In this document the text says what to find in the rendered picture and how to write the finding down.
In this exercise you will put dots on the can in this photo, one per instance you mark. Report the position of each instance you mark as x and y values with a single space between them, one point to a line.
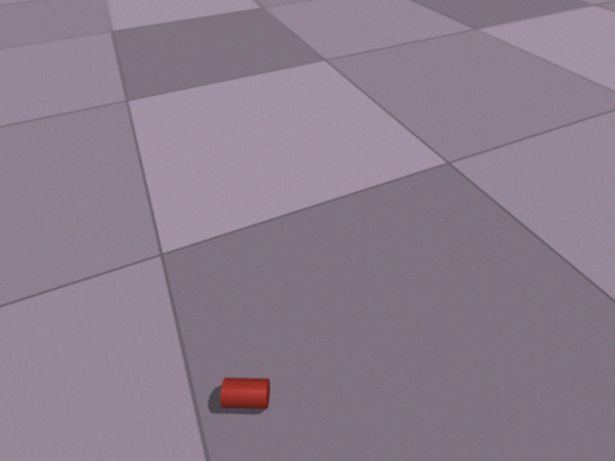
245 393

